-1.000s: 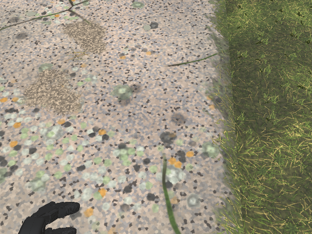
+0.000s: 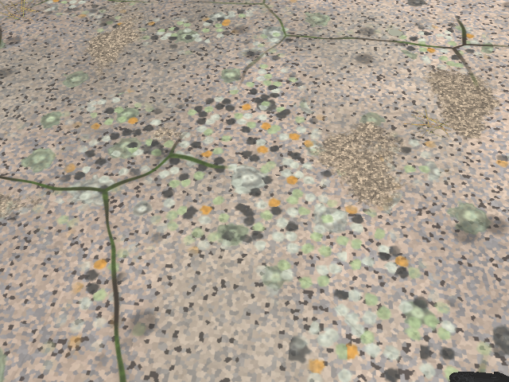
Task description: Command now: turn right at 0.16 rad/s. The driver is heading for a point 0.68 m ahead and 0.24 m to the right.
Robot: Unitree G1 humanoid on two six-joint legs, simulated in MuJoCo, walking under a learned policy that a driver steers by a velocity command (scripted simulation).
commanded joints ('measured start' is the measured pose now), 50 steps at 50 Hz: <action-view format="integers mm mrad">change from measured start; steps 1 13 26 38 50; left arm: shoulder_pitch -153 -12 31 -15 77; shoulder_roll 120 200 168 133 165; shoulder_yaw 11 84 59 39 25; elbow -124 -173 -195 -251 -110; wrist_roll -1 -52 -53 -44 -8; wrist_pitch -13 70 77 108 -3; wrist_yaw -8 52 25 -23 21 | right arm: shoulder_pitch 83 12 9 33 100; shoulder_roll -146 -67 -128 -223 -206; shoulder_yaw -40 -55 -42 -93 -66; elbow -31 1 -23 23 93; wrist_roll -15 51 -2 51 68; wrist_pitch -30 -63 -36 -36 -6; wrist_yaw -6 8 -35 22 17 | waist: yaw -97 -17 -42 -47 29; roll -227 -201 74 122 -200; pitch -7 -129 27 -54 -64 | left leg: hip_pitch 34 -76 197 234 -371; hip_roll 86 21 366 477 229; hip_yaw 74 139 148 366 243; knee -40 42 -293 -159 599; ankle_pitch -44 -109 387 579 12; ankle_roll -54 -99 186 147 -96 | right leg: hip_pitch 7 167 -451 -131 213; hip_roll -247 -146 -99 -121 -370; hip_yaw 360 481 -29 -178 68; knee -187 -147 727 193 -360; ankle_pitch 271 248 -84 -116 -299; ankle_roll -194 -145 152 65 -189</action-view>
